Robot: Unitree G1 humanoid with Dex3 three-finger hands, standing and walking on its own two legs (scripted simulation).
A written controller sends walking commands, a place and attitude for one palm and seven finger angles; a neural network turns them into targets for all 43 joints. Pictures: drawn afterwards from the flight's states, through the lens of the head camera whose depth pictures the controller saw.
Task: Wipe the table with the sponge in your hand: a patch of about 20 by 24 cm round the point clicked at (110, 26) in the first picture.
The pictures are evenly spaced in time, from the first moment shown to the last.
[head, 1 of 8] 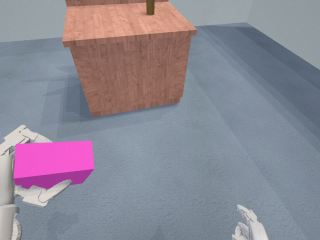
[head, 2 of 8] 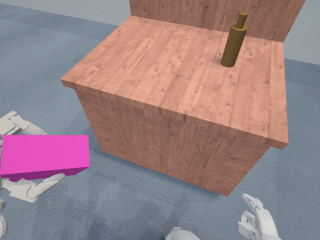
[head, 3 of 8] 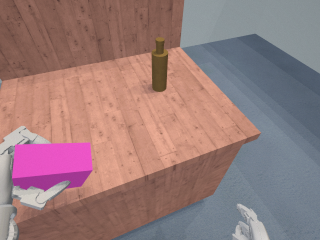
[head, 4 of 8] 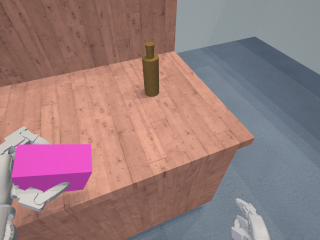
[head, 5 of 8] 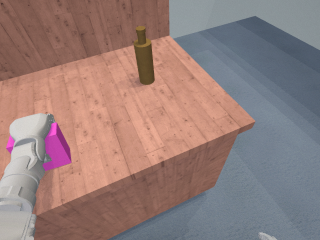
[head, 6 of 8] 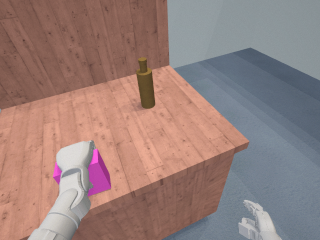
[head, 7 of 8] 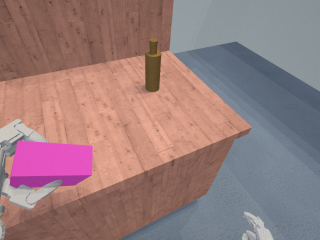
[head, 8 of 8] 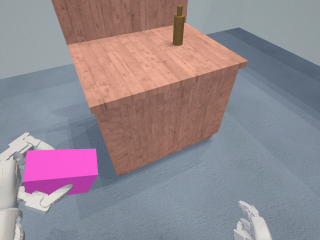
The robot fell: no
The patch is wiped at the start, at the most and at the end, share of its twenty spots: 0.00 1.00 1.00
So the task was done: yes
